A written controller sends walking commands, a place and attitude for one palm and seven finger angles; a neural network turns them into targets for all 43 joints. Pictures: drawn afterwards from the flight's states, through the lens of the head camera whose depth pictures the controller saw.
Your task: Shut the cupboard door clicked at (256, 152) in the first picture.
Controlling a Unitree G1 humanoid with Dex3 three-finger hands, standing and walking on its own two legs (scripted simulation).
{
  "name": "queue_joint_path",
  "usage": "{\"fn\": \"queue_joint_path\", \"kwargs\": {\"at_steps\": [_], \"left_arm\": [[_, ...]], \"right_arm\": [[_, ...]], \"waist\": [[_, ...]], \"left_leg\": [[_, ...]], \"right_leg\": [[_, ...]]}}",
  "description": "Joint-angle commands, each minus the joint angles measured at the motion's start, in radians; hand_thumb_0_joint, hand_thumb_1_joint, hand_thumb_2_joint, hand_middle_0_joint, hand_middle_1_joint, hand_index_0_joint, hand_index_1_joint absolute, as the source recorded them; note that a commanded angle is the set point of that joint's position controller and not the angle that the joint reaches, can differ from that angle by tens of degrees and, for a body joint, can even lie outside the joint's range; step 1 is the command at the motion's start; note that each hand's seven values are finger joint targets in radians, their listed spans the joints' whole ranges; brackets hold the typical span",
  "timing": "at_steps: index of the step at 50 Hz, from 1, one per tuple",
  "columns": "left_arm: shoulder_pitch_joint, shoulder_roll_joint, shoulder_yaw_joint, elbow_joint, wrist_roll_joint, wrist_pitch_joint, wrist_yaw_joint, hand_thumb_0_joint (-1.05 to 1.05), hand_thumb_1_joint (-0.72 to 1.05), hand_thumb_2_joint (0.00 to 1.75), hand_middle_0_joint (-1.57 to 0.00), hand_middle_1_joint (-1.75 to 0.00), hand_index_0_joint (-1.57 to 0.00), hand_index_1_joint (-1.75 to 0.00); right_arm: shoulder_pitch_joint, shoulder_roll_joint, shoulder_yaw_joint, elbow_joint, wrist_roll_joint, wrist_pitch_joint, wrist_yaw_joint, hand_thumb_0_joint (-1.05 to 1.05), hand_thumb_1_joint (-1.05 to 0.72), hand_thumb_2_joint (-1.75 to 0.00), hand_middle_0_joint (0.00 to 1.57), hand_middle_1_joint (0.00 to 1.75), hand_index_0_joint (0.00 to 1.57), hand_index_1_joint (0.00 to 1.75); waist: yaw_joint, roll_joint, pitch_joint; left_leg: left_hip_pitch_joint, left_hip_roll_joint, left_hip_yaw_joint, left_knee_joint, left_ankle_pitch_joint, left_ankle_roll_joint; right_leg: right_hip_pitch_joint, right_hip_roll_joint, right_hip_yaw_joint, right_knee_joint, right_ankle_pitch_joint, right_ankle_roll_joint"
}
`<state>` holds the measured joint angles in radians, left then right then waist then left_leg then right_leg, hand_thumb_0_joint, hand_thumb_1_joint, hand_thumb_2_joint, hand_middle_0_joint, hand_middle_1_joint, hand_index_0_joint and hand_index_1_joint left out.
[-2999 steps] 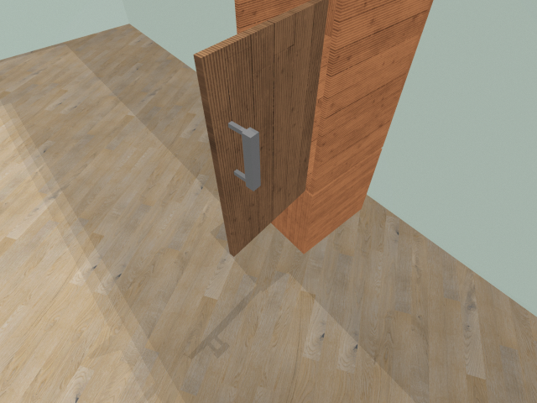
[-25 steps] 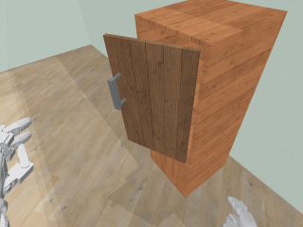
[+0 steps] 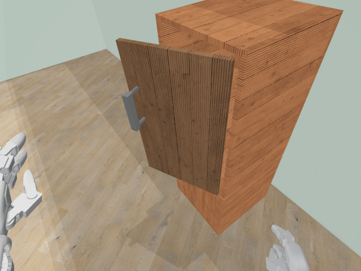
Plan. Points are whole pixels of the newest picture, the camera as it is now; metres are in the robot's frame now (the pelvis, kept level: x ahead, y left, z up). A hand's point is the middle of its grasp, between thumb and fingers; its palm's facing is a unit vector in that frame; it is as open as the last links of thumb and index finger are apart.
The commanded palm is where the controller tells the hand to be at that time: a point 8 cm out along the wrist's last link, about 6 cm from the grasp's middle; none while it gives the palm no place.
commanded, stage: step back with the hand held close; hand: left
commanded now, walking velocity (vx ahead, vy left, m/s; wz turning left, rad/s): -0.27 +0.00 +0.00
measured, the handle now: (135, 109) +0.59 +0.23 +0.03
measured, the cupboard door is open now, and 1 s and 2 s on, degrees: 26 26 26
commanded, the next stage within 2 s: stop stepping back and stand still in 1.20 s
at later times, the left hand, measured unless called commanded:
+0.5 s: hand (7, 213) +0.16 +0.30 +0.16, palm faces +0.37 -0.78 -0.50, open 7.4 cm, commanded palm +0.10 +0.33 +0.18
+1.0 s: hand out of the picture +0.05 +0.33 +0.17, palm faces +0.51 -0.76 -0.40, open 7.4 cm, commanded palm -0.03 +0.36 +0.18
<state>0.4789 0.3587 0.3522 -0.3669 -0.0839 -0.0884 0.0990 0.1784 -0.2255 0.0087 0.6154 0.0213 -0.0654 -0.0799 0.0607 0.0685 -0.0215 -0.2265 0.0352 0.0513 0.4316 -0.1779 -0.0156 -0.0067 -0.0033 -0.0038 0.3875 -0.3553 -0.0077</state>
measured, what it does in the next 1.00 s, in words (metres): shifts its weight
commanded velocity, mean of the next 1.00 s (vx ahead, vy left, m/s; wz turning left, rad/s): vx -0.31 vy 0.00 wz -0.03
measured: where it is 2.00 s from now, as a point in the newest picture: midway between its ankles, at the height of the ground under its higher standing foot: outside the picture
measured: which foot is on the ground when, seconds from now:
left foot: down 0.00-1.00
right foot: down 0.00-1.00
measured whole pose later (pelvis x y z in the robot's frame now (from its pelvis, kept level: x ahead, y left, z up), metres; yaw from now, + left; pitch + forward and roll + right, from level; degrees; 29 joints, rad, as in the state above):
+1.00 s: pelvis -0.15 +0.05 -0.02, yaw +4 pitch -2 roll -4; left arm 0.43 0.43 0.41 -0.44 -0.06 -0.25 0.16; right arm 0.19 -0.21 -0.01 0.63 0.00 -0.09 -0.10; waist 0.00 0.06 0.03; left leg -0.51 0.04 0.03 0.52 -0.13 0.05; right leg -0.32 0.06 0.02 0.65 -0.38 0.01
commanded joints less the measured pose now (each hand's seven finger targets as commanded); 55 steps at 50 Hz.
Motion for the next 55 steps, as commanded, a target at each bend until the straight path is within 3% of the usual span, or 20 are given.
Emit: {"fn": "queue_joint_path", "kwargs": {"at_steps": [1, 5, 7, 10, 14, 18, 24, 26, 30, 31, 34, 39, 42, 45, 47, 48, 51, 52, 53, 55], "left_arm": [[-0.116, 0.272, 0.177, -0.194, 0.018, -0.108, 0.014, 0.0, 0.9, 0.9, -0.2, -0.3, -0.2, -0.3], [-0.026, 0.256, 0.177, -0.222, 0.015, -0.11, 0.02, 0.0, 0.9, 0.9, -0.2, -0.3, -0.2, -0.3], [0.018, 0.269, 0.196, -0.228, 0.009, -0.101, 0.024, 0.0, 0.9, 0.9, -0.2, -0.3, -0.2, -0.3], [0.037, 0.283, 0.212, -0.246, 0.002, -0.095, 0.031, 0.0, 0.9, 0.9, -0.2, -0.3, -0.2, -0.3], [0.075, 0.292, 0.221, -0.253, -0.004, -0.094, 0.042, 0.0, 0.9, 0.9, -0.2, -0.3, -0.2, -0.3], [0.067, 0.283, 0.203, -0.252, -0.007, -0.099, 0.05, 0.0, 0.9, 0.9, -0.2, -0.3, -0.2, -0.3], [0.04, 0.279, 0.202, -0.261, 0.0, -0.138, 0.067, 0.0, 0.9, 0.9, -0.2, -0.3, -0.2, -0.3], [0.02, 0.309, 0.23, -0.283, 0.01, -0.16, 0.071, 0.0, 0.9, 0.9, -0.2, -0.3, -0.2, -0.3], [0.013, 0.258, 0.217, -0.3, 0.027, -0.191, 0.071, 0.0, 0.9, 0.9, -0.2, -0.3, -0.2, -0.3], [0.026, 0.299, 0.257, -0.3, 0.029, -0.199, 0.072, 0.0, 0.9, 0.9, -0.2, -0.3, -0.2, -0.3], [0.072, 0.273, 0.241, -0.34, 0.019, -0.212, 0.069, 0.0, 0.9, 0.9, -0.2, -0.3, -0.2, -0.3], [0.023, 0.258, 0.193, -0.326, 0.013, -0.213, 0.082, 0.0, 0.9, 0.9, -0.2, -0.3, -0.2, -0.3], [-0.084, 0.255, 0.158, -0.287, 0.026, -0.208, 0.096, 0.0, 0.9, 0.9, -0.2, -0.3, -0.2, -0.3], [-0.133, 0.265, 0.16, -0.273, 0.027, -0.222, 0.09, 0.0, 0.9, 0.9, -0.2, -0.3, -0.2, -0.3], [-0.101, 0.267, 0.207, -0.287, 0.037, -0.24, 0.083, 0.0, 0.9, 0.9, -0.2, -0.3, -0.2, -0.3], [-0.09, 0.271, 0.222, -0.298, 0.031, -0.246, 0.074, 0.0, 0.9, 0.9, -0.2, -0.3, -0.2, -0.3], [0.012, 0.332, 0.295, -0.37, 0.004, -0.254, 0.057, 0.0, 0.9, 0.9, -0.2, -0.3, -0.2, -0.3], [0.053, 0.292, 0.265, -0.37, -0.007, -0.248, 0.055, 0.0, 0.9, 0.9, -0.2, -0.3, -0.2, -0.3], [0.075, 0.309, 0.275, -0.389, -0.013, -0.249, 0.059, 0.0, 0.9, 0.9, -0.2, -0.3, -0.2, -0.3], [0.076, 0.308, 0.244, -0.352, 0.003, -0.225, 0.075, 0.0, 0.9, 0.9, -0.2, -0.3, -0.2, -0.3]], "right_arm": [[-0.13, -0.111, -0.041, -0.15, -0.005, 0.0, -0.01, 0.0, -0.9, -0.9, 0.2, 0.3, 0.2, 0.3], [-0.11, -0.117, -0.051, -0.19, 0.003, 0.035, -0.01, 0.0, -0.9, -0.9, 0.2, 0.3, 0.2, 0.3], [-0.109, -0.117, -0.052, -0.204, 0.006, 0.054, -0.013, 0.0, -0.9, -0.9, 0.2, 0.3, 0.2, 0.3], [-0.102, -0.121, -0.057, -0.223, 0.011, 0.075, -0.014, 0.0, -0.9, -0.9, 0.2, 0.3, 0.2, 0.3], [-0.093, -0.124, -0.058, -0.232, 0.011, 0.084, -0.017, 0.0, -0.9, -0.9, 0.2, 0.3, 0.2, 0.3], [-0.091, -0.129, -0.056, -0.231, 0.009, 0.075, -0.018, 0.0, -0.9, -0.9, 0.2, 0.3, 0.2, 0.3], [-0.094, -0.133, -0.05, -0.216, 0.001, 0.04, -0.026, 0.0, -0.9, -0.9, 0.2, 0.3, 0.2, 0.3], [-0.098, -0.148, -0.054, -0.212, -0.005, 0.019, -0.032, 0.0, -0.9, -0.9, 0.2, 0.3, 0.2, 0.3], [-0.086, -0.152, -0.055, -0.209, -0.009, -0.017, -0.028, 0.0, -0.9, -0.9, 0.2, 0.3, 0.2, 0.3], [-0.087, -0.154, -0.061, -0.204, -0.01, -0.027, -0.028, 0.0, -0.9, -0.9, 0.2, 0.3, 0.2, 0.3], [-0.065, -0.138, -0.06, -0.198, -0.01, -0.048, -0.016, 0.0, -0.9, -0.9, 0.2, 0.3, 0.2, 0.3], [-0.03, -0.113, -0.058, -0.142, -0.021, -0.06, -0.009, 0.0, -0.9, -0.9, 0.2, 0.3, 0.2, 0.3], [-0.023, -0.114, -0.054, -0.111, -0.028, -0.062, -0.022, 0.0, -0.9, -0.9, 0.2, 0.3, 0.2, 0.3], [-0.056, -0.128, -0.052, -0.129, -0.02, -0.073, -0.032, 0.0, -0.9, -0.9, 0.2, 0.3, 0.2, 0.3], [-0.09, -0.144, -0.059, -0.147, -0.017, -0.086, -0.034, 0.0, -0.9, -0.9, 0.2, 0.3, 0.2, 0.3], [-0.103, -0.139, -0.064, -0.152, -0.02, -0.084, -0.028, 0.0, -0.9, -0.9, 0.2, 0.3, 0.2, 0.3], [-0.1, -0.113, -0.078, -0.168, -0.022, -0.083, 0.003, 0.0, -0.9, -0.9, 0.2, 0.3, 0.2, 0.3], [-0.101, -0.092, -0.072, -0.173, -0.017, -0.081, 0.014, 0.0, -0.9, -0.9, 0.2, 0.3, 0.2, 0.3], [-0.093, -0.085, -0.072, -0.171, -0.016, -0.08, 0.02, 0.0, -0.9, -0.9, 0.2, 0.3, 0.2, 0.3], [-0.051, -0.078, -0.078, -0.13, -0.01, -0.058, 0.032, 0.0, -0.9, -0.9, 0.2, 0.3, 0.2, 0.3]], "waist": [[-0.045, -0.109, -0.048], [-0.045, -0.014, -0.166], [-0.046, -0.044, -0.184], [-0.048, -0.08, -0.2], [-0.049, -0.04, -0.202], [-0.054, -0.024, -0.16], [-0.064, 0.018, -0.068], [-0.063, 0.057, -0.045], [-0.055, 0.178, -0.051], [-0.048, 0.169, -0.075], [-0.054, 0.129, -0.109], [-0.079, -0.101, -0.06], [-0.095, -0.127, -0.018], [-0.085, -0.008, 0.015], [-0.06, 0.179, -0.028], [-0.045, 0.205, -0.066], [-0.031, 0.17, -0.165], [-0.036, 0.154, -0.162], [-0.047, 0.088, -0.147], [-0.057, -0.234, -0.099]], "left_leg": [[0.142, -0.011, 0.029, 0.13, 0.209, 0.069], [0.17, 0.017, 0.021, 0.109, 0.438, 0.07], [0.162, 0.025, 0.019, 0.118, 0.499, 0.067], [0.15, 0.035, 0.012, 0.107, 0.509, 0.06], [0.135, 0.05, -0.003, 0.078, 0.489, 0.054], [0.085, 0.058, -0.019, 0.038, 0.338, 0.048], [-0.071, 0.067, -0.07, -0.063, -0.122, 0.054], [-0.15, 0.079, -0.109, -0.121, -0.27, 0.066], [-0.388, 0.132, -0.193, -0.24, -0.509, 0.096], [-0.4, 0.135, -0.2, -0.236, -0.511, 0.101], [-0.332, 0.099, -0.155, -0.155, -0.455, 0.079], [-0.022, -0.002, -0.038, 0.146, -0.213, 0.012], [0.039, 0.003, -0.051, 0.163, -0.138, 0.013], [-0.061, 0.08, -0.147, -0.035, -0.329, 0.041], [-0.343, 0.191, -0.277, -0.272, -0.582, 0.091], [-0.422, 0.225, -0.297, -0.313, -0.599, 0.101], [-0.313, 0.186, -0.159, -0.193, -0.435, 0.061], [-0.264, 0.144, -0.082, -0.116, -0.383, 0.032], [-0.199, 0.094, -0.033, 0.012, -0.324, 0.001], [-0.049, -0.039, 0.015, 0.501, -0.231, -0.057]], "right_leg": [[-0.26, -0.094, 0.028, -0.075, 0.734, 0.062], [-0.194, -0.072, -0.01, 0.036, 0.749, 0.058], [-0.182, -0.065, -0.017, 0.054, 0.777, 0.06], [-0.181, -0.058, -0.014, 0.068, 0.738, 0.047], [-0.205, -0.043, -0.012, 0.074, 0.603, 0.037], [-0.242, -0.031, -0.004, 0.048, 0.424, 0.033], [-0.265, -0.01, 0.009, 0.002, 0.097, 0.02], [-0.228, 0.02, 0.0, 0.015, 0.024, 0.023], [-0.035, 0.077, -0.028, 0.188, 0.036, 0.021], [-0.011, 0.084, -0.021, 0.195, 0.046, 0.02], [-0.083, 0.061, 0.013, 0.148, 0.008, -0.001], [-0.505, -0.09, 0.195, -0.103, -0.139, -0.066], [-0.587, -0.101, 0.161, -0.088, -0.05, -0.048], [-0.534, 0.006, 0.075, 0.004, -0.198, -0.001], [-0.219, 0.104, -0.005, 0.277, -0.1, 0.018], [-0.115, 0.122, -0.029, 0.386, -0.075, 0.009], [-0.141, 0.087, -0.023, 0.313, -0.128, -0.029], [-0.197, 0.047, -0.001, 0.226, -0.161, -0.052], [-0.306, -0.018, 0.113, 0.083, -0.201, -0.081], [-0.634, -0.317, 0.491, -0.215, -0.345, -0.188]]}}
